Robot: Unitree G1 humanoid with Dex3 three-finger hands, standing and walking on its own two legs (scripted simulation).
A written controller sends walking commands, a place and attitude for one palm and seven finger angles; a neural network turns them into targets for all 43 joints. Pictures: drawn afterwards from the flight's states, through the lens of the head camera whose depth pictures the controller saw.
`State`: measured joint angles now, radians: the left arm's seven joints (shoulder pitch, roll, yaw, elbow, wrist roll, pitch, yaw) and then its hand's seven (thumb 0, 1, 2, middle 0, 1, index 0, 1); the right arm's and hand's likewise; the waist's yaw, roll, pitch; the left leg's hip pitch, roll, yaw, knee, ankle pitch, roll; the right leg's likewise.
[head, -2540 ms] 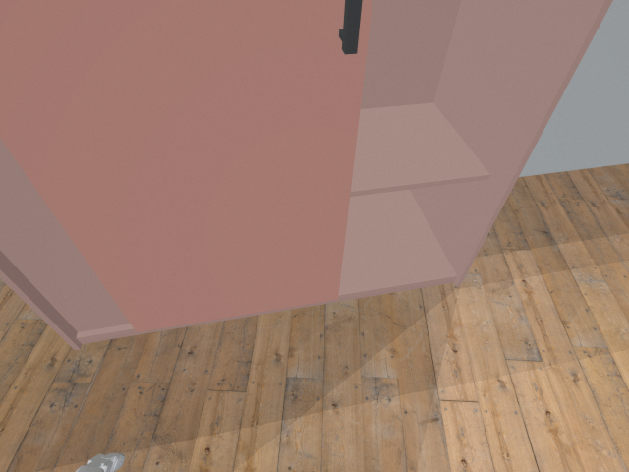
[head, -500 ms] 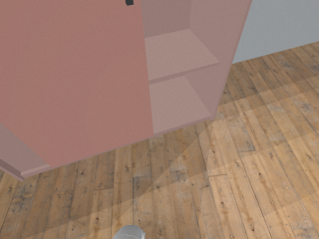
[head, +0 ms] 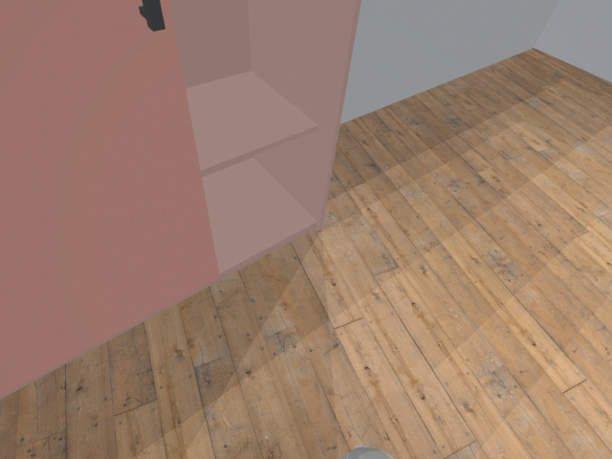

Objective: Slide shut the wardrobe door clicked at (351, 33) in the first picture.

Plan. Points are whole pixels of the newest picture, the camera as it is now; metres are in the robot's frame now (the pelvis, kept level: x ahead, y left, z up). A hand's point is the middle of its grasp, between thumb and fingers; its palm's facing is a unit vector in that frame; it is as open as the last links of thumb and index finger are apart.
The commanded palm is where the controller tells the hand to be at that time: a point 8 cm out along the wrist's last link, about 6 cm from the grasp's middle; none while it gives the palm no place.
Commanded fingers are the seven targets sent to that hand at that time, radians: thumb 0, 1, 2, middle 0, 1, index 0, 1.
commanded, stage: walk to a spot facing it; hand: left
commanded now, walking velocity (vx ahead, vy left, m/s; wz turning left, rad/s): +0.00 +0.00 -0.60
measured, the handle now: out of the picture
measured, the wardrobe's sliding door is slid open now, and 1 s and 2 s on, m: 0.48 0.48 0.48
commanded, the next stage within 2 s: none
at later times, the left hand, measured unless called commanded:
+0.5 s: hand out of the picture +0.14 +0.14 -0.16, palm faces -0.29 -0.93 -0.21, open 7.4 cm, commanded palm none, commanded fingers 0.00 0.90 0.90 -0.20 -0.30 -0.20 -0.30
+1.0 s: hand (274, 377) +0.28 +0.07 -0.18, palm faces -0.61 -0.79 -0.10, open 7.4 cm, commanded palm none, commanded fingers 0.00 0.90 0.90 -0.20 -0.30 -0.20 -0.30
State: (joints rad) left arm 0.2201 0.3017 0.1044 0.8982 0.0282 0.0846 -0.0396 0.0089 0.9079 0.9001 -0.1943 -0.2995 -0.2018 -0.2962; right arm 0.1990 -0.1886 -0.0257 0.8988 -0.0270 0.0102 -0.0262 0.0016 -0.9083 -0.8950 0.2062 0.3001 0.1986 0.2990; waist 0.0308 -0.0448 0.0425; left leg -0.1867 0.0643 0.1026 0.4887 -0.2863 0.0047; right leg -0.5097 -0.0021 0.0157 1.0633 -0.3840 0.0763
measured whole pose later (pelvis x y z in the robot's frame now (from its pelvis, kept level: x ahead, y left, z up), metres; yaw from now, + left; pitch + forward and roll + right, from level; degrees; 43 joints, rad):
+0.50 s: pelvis -0.01 -0.02 +0.00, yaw -18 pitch +0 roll +0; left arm 0.20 0.22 0.05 0.90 0.03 0.04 -0.02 0.01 0.90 0.90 -0.20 -0.30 -0.21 -0.30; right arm 0.22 -0.25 -0.06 0.92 -0.03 0.04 0.00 0.00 -0.91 -0.90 0.20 0.30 0.19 0.30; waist -0.01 -0.01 0.04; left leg -0.42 0.08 0.06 0.87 -0.42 -0.08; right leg -0.27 0.04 0.09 0.51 -0.24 -0.01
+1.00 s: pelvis +0.11 -0.03 +0.00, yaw -36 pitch +0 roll -2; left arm 0.15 0.21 0.08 0.98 0.04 0.07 -0.07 0.01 0.91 0.90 -0.19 -0.30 -0.20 -0.30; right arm 0.49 -0.11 -0.02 1.06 -0.03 -0.06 -0.03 0.00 -0.91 -0.90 0.21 0.30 0.20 0.30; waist -0.04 -0.04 0.08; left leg 0.05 0.09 0.35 0.36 -0.39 0.00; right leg -0.61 -0.08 -0.10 0.94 -0.19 0.03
